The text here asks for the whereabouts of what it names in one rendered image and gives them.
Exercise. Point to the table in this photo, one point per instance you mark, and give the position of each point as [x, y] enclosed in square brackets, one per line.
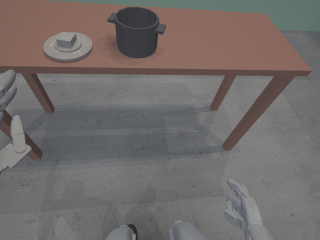
[195, 42]

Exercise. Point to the robot left shin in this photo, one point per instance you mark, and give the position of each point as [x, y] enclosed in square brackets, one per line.
[124, 226]

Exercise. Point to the lid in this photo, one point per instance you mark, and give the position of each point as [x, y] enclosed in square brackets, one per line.
[81, 48]

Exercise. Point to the right robot hand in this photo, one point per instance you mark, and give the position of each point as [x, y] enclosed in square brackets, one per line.
[246, 211]

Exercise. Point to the left robot hand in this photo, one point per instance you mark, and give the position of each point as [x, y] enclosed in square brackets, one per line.
[12, 154]

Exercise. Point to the right robot forearm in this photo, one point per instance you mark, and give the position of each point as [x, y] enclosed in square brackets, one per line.
[257, 232]

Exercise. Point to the left robot thigh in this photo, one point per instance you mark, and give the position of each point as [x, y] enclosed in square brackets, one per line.
[121, 234]

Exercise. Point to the pot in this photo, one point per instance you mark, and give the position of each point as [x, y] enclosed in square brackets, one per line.
[137, 30]

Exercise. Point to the knob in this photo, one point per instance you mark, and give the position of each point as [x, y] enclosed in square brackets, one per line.
[66, 39]

